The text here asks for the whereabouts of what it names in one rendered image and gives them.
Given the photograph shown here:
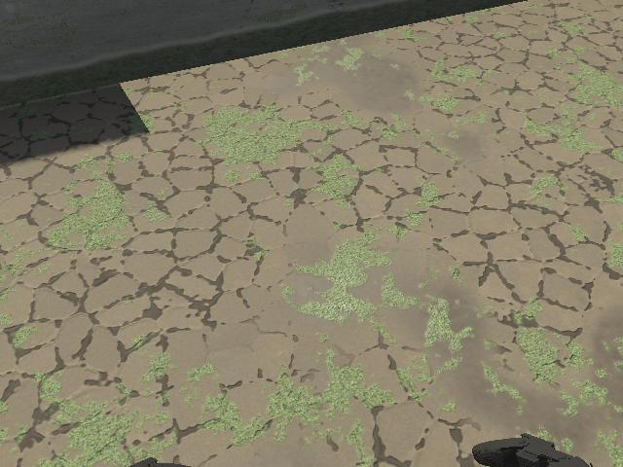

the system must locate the robot right hand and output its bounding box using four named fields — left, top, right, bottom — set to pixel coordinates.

left=472, top=433, right=593, bottom=467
